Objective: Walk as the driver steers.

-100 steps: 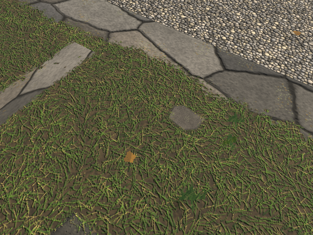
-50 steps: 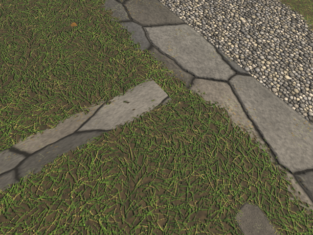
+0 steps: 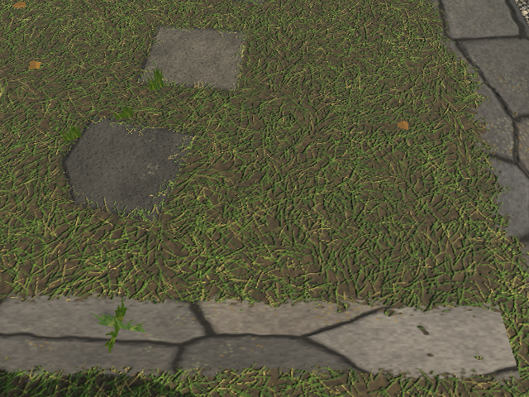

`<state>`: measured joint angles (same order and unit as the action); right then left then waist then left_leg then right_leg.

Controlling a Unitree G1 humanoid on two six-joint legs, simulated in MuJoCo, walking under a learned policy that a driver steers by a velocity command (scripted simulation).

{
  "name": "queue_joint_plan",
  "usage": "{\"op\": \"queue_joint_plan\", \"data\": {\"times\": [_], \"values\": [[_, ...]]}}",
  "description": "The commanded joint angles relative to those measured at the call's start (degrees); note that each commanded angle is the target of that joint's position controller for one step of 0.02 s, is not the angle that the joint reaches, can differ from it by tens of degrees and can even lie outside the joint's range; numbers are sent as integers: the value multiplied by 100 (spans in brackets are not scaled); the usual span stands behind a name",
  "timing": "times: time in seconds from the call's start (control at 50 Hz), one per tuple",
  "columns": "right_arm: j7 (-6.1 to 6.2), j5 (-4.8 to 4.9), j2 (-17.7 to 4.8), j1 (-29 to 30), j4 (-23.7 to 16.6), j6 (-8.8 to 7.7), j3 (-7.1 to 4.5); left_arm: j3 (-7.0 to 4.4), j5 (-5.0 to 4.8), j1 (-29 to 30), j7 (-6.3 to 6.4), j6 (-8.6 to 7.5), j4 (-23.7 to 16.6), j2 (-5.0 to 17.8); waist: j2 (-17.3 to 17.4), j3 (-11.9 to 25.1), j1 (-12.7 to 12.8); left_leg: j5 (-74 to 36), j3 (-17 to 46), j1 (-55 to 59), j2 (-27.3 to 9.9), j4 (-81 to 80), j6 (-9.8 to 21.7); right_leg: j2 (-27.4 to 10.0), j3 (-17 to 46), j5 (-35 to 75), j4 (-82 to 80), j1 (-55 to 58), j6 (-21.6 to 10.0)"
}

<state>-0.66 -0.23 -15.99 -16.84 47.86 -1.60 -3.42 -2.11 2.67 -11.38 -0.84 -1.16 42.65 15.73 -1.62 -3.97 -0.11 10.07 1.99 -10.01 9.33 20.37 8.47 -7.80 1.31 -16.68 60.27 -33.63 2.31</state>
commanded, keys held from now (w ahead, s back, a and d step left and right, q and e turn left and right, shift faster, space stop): w+q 1.00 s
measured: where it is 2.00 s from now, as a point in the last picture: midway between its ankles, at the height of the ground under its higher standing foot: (113, 244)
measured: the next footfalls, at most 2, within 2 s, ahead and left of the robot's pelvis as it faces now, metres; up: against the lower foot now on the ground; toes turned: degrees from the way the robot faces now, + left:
right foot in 0.32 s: +0.38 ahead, -0.11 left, +0.00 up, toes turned +13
left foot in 0.84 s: +0.55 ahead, +0.19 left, +0.00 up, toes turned +33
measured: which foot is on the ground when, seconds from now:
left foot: down 0.00-0.32, up 0.34-0.82, down 0.84-1.00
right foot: up 0.00-0.30, down 0.32-0.84, up 0.86-1.00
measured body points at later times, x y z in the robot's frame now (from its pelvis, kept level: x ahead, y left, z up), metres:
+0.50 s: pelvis +0.29 -0.03 +0.00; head +0.32 -0.04 +0.45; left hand +0.33 +0.26 -0.10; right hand +0.44 -0.29 -0.13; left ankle +0.21 +0.06 -0.65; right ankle +0.34 -0.12 -0.74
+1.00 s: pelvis +0.51 +0.12 -0.01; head +0.54 +0.15 +0.44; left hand +0.44 +0.39 -0.13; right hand +0.76 -0.04 -0.12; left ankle +0.52 +0.17 -0.74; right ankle +0.56 -0.04 -0.65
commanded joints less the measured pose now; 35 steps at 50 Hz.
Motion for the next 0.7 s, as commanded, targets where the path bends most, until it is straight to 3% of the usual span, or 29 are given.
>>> {"op": "queue_joint_plan", "data": {"times": [0.02,0.1,0.2,0.24,0.26,0.28,0.3,0.32,0.34,0.36,0.38,0.4,0.42,0.46,0.52,0.62,0.7], "values": [[9,6,-845,-191,-277,-145,-208,-134,6,79,-9,59,-351,478,348,97,-2,-1068,1572,-37,-1472,-1062,729,54,-134,672,-545,-350,133],[31,12,-845,-734,-122,-167,-213,-119,-17,865,-27,29,-592,472,410,70,-309,-1446,1743,583,-1461,-911,558,230,-62,1400,-1367,-747,105],[131,-50,-888,-1227,15,-156,-215,-38,-79,1691,-77,-67,-937,450,489,39,-566,-2513,1983,1237,-1552,-423,493,583,-92,1422,-2234,-674,-43],[188,-67,-976,-1120,-6,-152,-235,-42,-103,1567,-63,-111,-964,532,574,65,-423,-2802,2119,1236,-1616,-223,343,701,-18,1267,-2659,-90,-165],[199,-69,-1035,-911,-50,-155,-245,-65,-115,1221,-31,-132,-875,600,620,138,-214,-3165,2083,1019,-1576,-20,204,810,-34,1066,-2885,573,-257],[178,-73,-1108,-732,-91,-173,-258,-125,-124,655,32,-159,-697,744,616,393,44,-3844,2024,787,-1453,483,54,992,-104,803,-2988,1487,-363],[119,-25,-1135,-607,-98,-210,-257,-198,-116,-160,108,-219,-473,908,383,836,466,-3971,1796,478,-1153,1482,-96,930,-100,969,-3322,2666,-508],[52,33,-821,-631,-220,-267,-171,-290,-7,-1042,217,-274,-395,1254,-27,1587,800,-2596,1521,-277,-813,2944,-216,-101,900,-3,-3487,4075,-753],[70,184,-245,-1221,-378,-247,-64,-393,107,-1184,253,-234,-433,1727,-1361,2271,482,1815,773,-1956,113,4629,-416,-1760,3431,-390,-3942,5378,-1344],[118,-54,-758,-1224,-289,-186,-109,-372,-19,-866,214,-162,-446,1402,-970,1988,267,1929,700,-2464,-324,5237,-372,-1774,4245,-830,-4220,4779,-1478],[95,-114,-811,-901,-227,-134,-143,-257,-66,-453,194,-153,-500,894,-342,1127,153,1391,610,-2498,-611,5273,-393,-1554,3366,-871,-4365,3915,-1396],[45,-123,-733,-622,-227,-102,-123,-178,-71,-223,162,-169,-469,577,31,634,114,1048,496,-2403,-807,5060,-428,-1237,2507,-384,-4508,3298,-1287],[-9,-140,-637,-510,-238,-54,-118,-146,-61,-190,159,-193,-408,496,-131,438,54,926,427,-2296,-948,4860,-457,-990,1886,105,-4639,2959,-1154],[-112,-186,-516,-475,-256,73,-96,-144,-111,-340,135,-286,-224,499,-418,310,-36,845,307,-2115,-1047,4723,-506,-774,1124,1021,-4802,2599,-1081],[-224,-185,-381,-14,-463,154,-51,-180,-180,-548,69,-431,-45,535,-411,259,-43,494,233,-2525,-1156,4537,-529,-801,492,1873,-4985,2707,-1144],[-355,-168,-202,1031,-850,113,65,-188,-168,-774,63,-427,188,516,-361,62,93,-568,-104,-2821,-1250,3259,-620,-575,-552,2413,-5105,2829,-1043],[-448,-181,-139,1775,-1109,93,141,-235,-172,-1032,106,-410,351,718,-350,-86,255,-785,-576,-2354,-1214,2023,-473,-641,-1011,2572,-5082,3001,-905]]}}
Velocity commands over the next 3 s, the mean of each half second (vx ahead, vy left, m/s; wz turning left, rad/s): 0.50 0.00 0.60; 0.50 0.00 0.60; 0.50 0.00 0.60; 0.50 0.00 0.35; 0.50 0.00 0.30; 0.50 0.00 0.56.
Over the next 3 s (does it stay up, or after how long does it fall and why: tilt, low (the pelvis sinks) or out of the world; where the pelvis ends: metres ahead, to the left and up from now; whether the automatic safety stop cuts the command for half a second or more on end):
stays up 1.04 0.99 -0.02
